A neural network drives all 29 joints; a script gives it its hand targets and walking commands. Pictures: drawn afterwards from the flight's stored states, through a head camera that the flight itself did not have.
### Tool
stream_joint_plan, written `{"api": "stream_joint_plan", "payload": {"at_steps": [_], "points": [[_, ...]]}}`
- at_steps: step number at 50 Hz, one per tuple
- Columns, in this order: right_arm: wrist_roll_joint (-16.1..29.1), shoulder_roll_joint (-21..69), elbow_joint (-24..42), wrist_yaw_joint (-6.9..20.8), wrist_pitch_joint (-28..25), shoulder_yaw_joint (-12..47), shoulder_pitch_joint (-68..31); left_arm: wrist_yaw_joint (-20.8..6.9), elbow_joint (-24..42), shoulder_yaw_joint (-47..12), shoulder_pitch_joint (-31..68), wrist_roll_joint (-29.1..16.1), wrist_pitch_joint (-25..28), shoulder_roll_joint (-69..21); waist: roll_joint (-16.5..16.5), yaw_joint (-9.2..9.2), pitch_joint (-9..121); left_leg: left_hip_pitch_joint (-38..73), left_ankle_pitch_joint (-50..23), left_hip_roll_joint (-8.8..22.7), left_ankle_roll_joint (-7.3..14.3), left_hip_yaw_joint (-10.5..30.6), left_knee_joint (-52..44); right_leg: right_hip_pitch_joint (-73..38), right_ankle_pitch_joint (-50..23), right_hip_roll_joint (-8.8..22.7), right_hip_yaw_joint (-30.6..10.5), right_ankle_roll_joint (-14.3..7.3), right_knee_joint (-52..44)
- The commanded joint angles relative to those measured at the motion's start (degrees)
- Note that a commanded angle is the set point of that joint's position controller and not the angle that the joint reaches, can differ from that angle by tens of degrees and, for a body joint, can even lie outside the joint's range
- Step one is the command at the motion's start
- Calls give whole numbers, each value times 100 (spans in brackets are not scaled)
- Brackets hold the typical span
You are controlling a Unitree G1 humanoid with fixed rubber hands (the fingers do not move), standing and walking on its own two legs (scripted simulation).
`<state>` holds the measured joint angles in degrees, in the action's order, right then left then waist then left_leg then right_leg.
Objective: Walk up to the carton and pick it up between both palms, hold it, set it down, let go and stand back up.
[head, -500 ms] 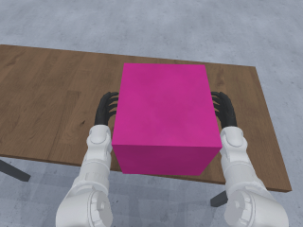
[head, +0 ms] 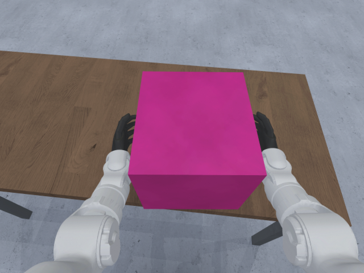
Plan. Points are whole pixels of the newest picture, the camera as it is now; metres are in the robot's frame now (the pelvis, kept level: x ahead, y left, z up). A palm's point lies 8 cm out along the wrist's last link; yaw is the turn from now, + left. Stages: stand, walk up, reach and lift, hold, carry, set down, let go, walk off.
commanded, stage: set down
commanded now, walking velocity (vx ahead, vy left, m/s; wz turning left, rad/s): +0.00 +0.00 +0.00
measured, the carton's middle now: (192, 142) +0.42 +0.04 -0.02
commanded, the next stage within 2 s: none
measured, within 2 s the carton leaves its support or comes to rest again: neither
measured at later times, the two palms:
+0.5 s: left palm (101, 138) +0.38 +0.25 +0.03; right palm (302, 137) +0.43 -0.21 +0.04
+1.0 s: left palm (72, 108) +0.38 +0.27 +0.14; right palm (318, 103) +0.43 -0.19 +0.15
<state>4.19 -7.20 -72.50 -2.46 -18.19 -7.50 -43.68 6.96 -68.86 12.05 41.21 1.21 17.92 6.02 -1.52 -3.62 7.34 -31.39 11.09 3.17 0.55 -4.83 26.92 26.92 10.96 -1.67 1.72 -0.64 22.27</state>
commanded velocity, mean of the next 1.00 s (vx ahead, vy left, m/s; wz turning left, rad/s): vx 0.00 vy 0.00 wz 0.00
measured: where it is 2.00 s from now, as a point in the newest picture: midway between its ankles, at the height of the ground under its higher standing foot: outside the picture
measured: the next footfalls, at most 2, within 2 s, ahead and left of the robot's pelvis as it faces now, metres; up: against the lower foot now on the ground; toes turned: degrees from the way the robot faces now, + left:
none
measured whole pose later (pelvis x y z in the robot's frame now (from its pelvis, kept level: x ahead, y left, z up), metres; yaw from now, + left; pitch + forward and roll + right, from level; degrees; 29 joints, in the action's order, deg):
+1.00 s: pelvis -0.04 -0.01 +0.00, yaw +3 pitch +14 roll -2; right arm 28.4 -25.2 -66.5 0.5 3.6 7.0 -57.4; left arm 3.0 -55.5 -4.5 53.3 -19.8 -8.4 24.5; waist -1.1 -2.5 9.9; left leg -33.9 7.7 2.4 -0.6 0.5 27.8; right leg 28.6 9.3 -1.9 4.7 -1.7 24.1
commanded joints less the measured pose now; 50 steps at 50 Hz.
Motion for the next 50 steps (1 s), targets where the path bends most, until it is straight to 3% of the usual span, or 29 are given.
{"api": "stream_joint_plan", "payload": {"at_steps": [1, 6, 10, 13, 19, 22, 26, 33, 37, 42, 47, 50], "points": [[729, -808, 441, -68, -454, 777, -2465, -8, 138, -386, 2366, -549, 688, 816, 334, -189, 4156, 1682, -3198, -119, -464, 99, 832, -695, -2054, -81, -26, 26, 531], [1364, -1559, -20, -85, -748, 1220, -2636, -160, -122, -469, 2456, -861, 873, 1277, 351, -108, 4520, 1680, -3747, -140, -635, 175, 1274, -254, -2636, -159, 81, 129, 925], [1713, -1906, -397, -11, -855, 1459, -2797, -334, -195, -810, 2636, -1237, 845, 1341, 335, 96, 4324, 1720, -3667, -135, -686, 243, 1410, 372, -2485, -215, 217, 184, 1046], [2035, -2198, -256, 98, -838, 1664, -2934, -443, 75, -1073, 2805, -1577, 748, 1497, 338, 159, 4520, 1885, -3645, -144, -697, 273, 1491, 671, -2385, -261, 285, 222, 1053], [2644, -2472, 558, 375, -338, 2093, -3143, -591, 969, -1292, 2977, -2030, 236, 1946, 111, 5, 4948, 1749, -3217, -198, -507, 302, 1380, 502, -2224, -256, 217, 304, 1016], [2824, -2491, 825, 463, 29, 2187, -3383, -665, 1010, -1355, 3148, -2195, -99, 2126, -162, -92, 4795, 1223, -2443, -232, -300, 308, 1165, 274, -1796, -161, 130, 356, 974], [2802, -2468, 1255, 503, 423, 2106, -3709, -664, 940, -1467, 3481, -2346, -380, 2372, -391, -184, 4737, 547, -1470, -265, -71, 279, 914, -35, -1157, -39, -15, 418, 935], [2603, -2577, 1012, 359, 997, 1825, -3912, -570, 739, -1469, 3937, -2213, -859, 2623, -195, -187, 4390, 285, -938, -277, 0, 225, 658, -423, -802, 57, -170, 352, 810], [2569, -2825, 1023, 254, 1227, 1650, -3942, -510, 1181, -1357, 4088, -2068, -1238, 2673, 129, -83, 4478, 849, -1321, -250, -120, 245, 497, -603, -1091, -6, -109, 275, 625], [2449, -3025, 1107, 172, 1526, 1358, -3799, -485, 1833, -1375, 4073, -1983, -1799, 2521, 541, 213, 4137, 1999, -1829, -208, -342, 365, 310, -386, -1231, -125, 110, 162, 232], [2425, -3219, 1414, 287, 1997, 1129, -3855, -402, 2528, -1559, 4212, -2117, -2482, 2388, 794, 365, 3599, 2734, -1553, -135, -443, 529, 39, -24, -560, -208, 253, 41, -168], [2388, -3213, 1628, 381, 2329, 1073, -3993, -334, 2616, -1604, 4241, -2168, -2874, 2392, 682, 331, 3182, 2673, -1086, -141, -362, 576, -151, -25, -151, -182, 215, 33, -294]]}}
